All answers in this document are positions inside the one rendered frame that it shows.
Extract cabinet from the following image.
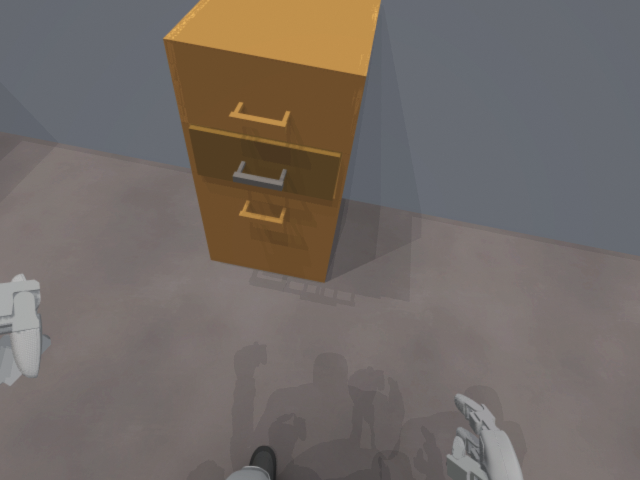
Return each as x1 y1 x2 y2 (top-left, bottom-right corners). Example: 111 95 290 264
163 0 381 283

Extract drawer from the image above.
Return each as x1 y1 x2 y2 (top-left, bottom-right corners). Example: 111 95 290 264
188 124 343 201

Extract right robot hand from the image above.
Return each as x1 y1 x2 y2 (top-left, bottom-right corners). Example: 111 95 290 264
447 394 523 480

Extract handle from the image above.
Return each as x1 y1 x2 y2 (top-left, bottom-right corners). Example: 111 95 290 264
233 161 287 191
229 112 287 134
239 211 284 228

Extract left robot hand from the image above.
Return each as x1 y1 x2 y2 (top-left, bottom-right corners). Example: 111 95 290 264
0 274 51 386

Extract robot left foot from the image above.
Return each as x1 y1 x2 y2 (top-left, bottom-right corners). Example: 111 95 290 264
249 446 276 480

